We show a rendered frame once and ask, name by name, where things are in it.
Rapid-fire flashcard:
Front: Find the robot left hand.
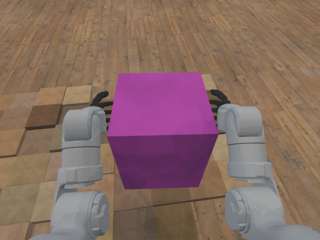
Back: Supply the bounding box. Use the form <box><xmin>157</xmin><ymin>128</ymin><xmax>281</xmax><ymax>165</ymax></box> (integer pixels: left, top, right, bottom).
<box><xmin>90</xmin><ymin>91</ymin><xmax>113</xmax><ymax>131</ymax></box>

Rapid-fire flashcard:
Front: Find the left robot upper arm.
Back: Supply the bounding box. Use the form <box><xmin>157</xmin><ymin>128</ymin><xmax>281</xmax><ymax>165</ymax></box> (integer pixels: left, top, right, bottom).
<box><xmin>28</xmin><ymin>190</ymin><xmax>110</xmax><ymax>240</ymax></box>

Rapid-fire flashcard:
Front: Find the robot right hand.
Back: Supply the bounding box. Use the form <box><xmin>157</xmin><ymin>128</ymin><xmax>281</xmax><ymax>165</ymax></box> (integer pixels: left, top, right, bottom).
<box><xmin>209</xmin><ymin>89</ymin><xmax>231</xmax><ymax>128</ymax></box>

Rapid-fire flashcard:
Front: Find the right robot upper arm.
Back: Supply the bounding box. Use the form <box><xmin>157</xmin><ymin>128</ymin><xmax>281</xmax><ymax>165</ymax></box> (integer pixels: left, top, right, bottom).
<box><xmin>224</xmin><ymin>186</ymin><xmax>320</xmax><ymax>240</ymax></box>

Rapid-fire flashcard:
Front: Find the robot right forearm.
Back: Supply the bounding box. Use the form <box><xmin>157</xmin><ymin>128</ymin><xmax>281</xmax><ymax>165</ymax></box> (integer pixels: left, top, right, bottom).
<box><xmin>217</xmin><ymin>103</ymin><xmax>285</xmax><ymax>220</ymax></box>

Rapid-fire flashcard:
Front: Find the carton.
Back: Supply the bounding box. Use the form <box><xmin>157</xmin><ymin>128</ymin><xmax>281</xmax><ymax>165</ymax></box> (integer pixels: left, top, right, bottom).
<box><xmin>107</xmin><ymin>72</ymin><xmax>219</xmax><ymax>190</ymax></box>

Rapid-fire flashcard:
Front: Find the robot left forearm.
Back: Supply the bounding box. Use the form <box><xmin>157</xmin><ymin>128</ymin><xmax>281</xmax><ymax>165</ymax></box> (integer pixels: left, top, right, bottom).
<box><xmin>50</xmin><ymin>106</ymin><xmax>107</xmax><ymax>230</ymax></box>

